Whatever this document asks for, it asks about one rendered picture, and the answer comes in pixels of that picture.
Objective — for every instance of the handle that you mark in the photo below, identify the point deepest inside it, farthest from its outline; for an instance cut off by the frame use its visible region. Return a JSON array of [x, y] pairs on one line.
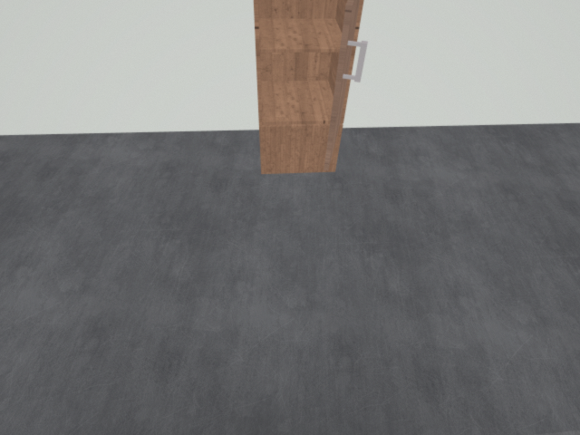
[[359, 70]]

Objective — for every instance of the cupboard door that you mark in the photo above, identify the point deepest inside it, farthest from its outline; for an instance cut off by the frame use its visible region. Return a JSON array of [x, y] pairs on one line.
[[349, 23]]

